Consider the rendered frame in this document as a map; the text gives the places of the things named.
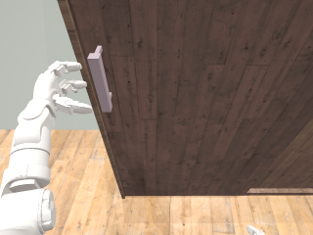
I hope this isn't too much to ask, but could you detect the wardrobe door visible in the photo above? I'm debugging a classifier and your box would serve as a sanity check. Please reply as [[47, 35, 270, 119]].
[[250, 118, 313, 189], [67, 0, 313, 196]]

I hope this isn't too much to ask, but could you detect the left robot hand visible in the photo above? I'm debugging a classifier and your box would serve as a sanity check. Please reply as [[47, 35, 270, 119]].
[[32, 61, 93, 116]]

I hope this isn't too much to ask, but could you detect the left robot upper arm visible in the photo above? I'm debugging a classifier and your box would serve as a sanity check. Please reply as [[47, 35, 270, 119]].
[[0, 188, 57, 235]]

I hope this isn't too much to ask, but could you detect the robot left forearm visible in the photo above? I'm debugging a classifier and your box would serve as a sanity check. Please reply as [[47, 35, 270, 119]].
[[0, 98, 57, 199]]

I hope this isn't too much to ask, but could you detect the right robot hand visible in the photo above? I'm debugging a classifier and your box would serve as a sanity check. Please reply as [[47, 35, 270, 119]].
[[246, 225, 265, 235]]

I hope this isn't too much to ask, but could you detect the handle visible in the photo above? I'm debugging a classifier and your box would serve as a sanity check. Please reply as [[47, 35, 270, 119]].
[[87, 45, 112, 113]]

